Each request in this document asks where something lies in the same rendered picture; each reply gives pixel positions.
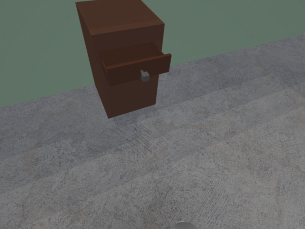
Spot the cabinet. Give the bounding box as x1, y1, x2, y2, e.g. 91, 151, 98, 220
75, 0, 165, 119

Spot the handle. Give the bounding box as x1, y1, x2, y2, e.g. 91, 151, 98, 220
140, 70, 150, 82

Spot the drawer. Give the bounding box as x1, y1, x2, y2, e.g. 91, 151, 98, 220
98, 42, 172, 86

